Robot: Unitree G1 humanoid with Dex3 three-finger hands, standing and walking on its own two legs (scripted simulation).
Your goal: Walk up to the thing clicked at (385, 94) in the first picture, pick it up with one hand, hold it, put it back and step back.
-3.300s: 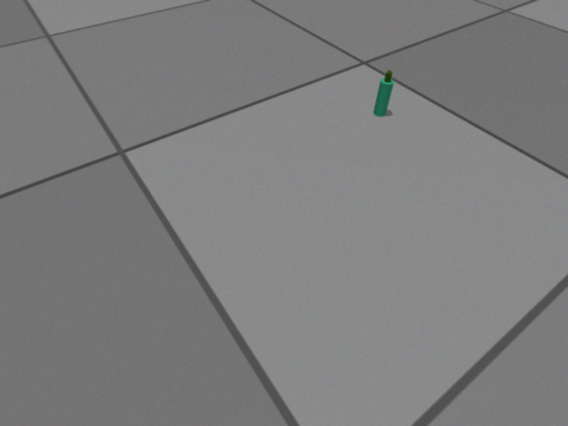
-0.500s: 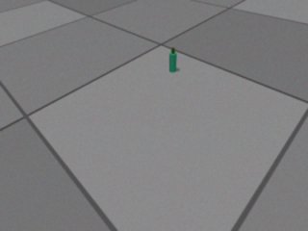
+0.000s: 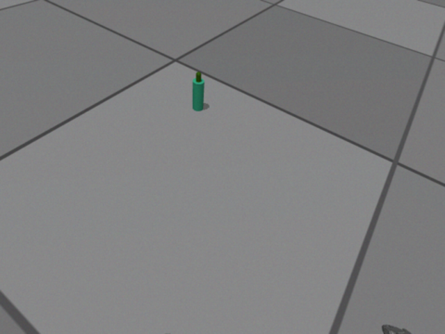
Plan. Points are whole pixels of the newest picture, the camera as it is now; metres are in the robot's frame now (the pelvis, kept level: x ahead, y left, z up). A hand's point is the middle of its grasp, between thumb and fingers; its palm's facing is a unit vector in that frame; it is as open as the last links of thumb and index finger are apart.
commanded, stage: walk up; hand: left
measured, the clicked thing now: (198, 91) +1.66 +0.13 -0.62
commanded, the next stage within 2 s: none
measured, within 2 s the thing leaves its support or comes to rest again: neither
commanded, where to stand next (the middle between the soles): +1.31 -0.06 m, yaw -2 degrees
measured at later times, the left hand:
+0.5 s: hand (151, 189) +0.48 +0.19 -0.11, palm faces -0.13 -0.93 -0.35, open 7.4 cm
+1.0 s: hand (136, 159) +0.61 +0.25 -0.15, palm faces -0.07 -0.93 -0.37, open 7.4 cm
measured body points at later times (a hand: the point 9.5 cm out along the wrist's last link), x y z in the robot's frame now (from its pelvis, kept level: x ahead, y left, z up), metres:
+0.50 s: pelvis +0.30 -0.05 +0.00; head +0.33 -0.07 +0.45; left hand +0.48 +0.24 -0.09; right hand +0.28 -0.36 -0.13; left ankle +0.13 +0.11 -0.64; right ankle +0.38 -0.13 -0.72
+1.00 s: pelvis +0.56 -0.02 +0.00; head +0.59 -0.01 +0.45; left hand +0.61 +0.30 -0.12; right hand +0.65 -0.34 -0.09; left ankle +0.65 +0.07 -0.72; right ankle +0.41 -0.13 -0.66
